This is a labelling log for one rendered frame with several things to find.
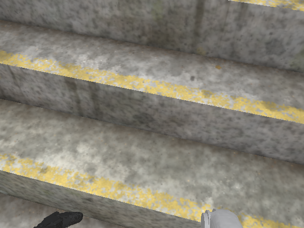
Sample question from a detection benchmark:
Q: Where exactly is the robot right thigh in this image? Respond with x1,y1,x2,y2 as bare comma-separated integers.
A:
200,208,243,228

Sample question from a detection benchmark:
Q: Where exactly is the left robot hand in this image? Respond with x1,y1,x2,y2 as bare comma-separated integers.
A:
33,211,84,228

